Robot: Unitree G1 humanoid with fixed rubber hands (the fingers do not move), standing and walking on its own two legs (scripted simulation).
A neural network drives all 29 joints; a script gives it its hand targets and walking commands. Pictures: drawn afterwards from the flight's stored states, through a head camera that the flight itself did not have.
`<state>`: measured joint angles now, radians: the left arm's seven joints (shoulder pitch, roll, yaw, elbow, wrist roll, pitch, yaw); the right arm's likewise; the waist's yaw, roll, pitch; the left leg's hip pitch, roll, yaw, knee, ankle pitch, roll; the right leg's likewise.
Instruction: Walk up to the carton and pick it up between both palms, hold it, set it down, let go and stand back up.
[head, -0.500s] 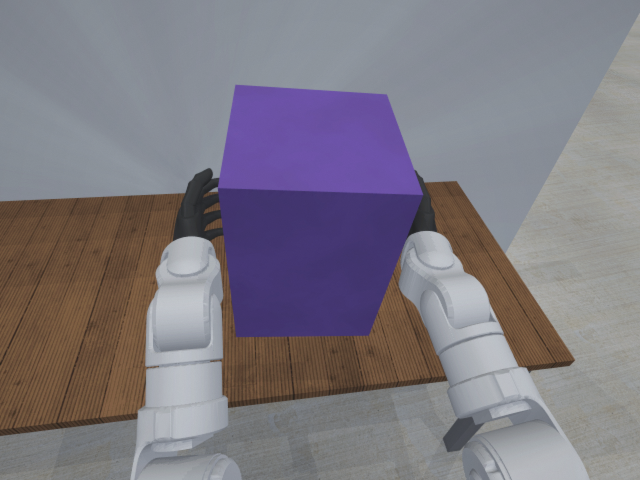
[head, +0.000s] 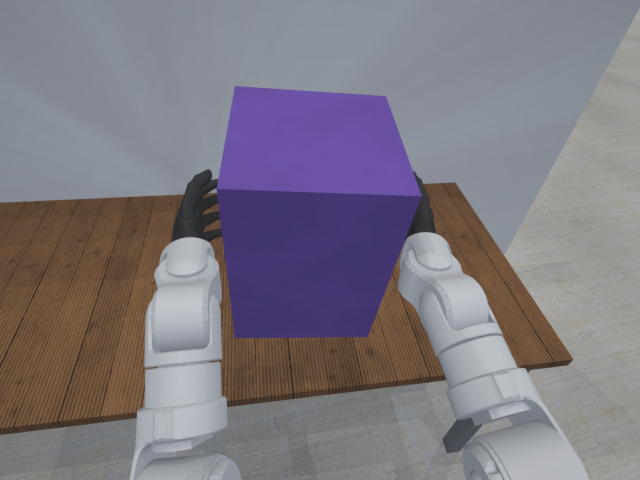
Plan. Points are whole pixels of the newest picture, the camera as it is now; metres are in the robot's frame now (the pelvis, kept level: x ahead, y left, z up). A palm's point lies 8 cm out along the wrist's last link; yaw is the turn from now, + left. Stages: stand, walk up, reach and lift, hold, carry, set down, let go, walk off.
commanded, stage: hold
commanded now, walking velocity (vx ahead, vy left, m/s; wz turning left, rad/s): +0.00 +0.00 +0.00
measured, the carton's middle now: (307, 222) +0.38 +0.02 +0.17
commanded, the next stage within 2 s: none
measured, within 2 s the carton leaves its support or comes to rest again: neither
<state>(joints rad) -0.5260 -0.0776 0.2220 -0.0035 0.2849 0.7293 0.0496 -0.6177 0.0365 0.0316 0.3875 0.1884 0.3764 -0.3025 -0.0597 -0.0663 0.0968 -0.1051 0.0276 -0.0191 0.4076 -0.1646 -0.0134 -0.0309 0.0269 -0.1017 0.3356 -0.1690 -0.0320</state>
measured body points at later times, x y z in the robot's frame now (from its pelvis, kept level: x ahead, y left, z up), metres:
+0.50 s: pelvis +0.00 +0.00 +0.00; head -0.02 +0.03 +0.45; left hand +0.37 +0.15 +0.16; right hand +0.38 -0.11 +0.16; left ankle +0.05 +0.12 -0.74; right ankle +0.02 -0.09 -0.74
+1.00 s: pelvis +0.00 +0.00 +0.00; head -0.01 +0.03 +0.45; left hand +0.37 +0.15 +0.16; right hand +0.38 -0.11 +0.16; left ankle +0.05 +0.12 -0.74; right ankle +0.02 -0.09 -0.74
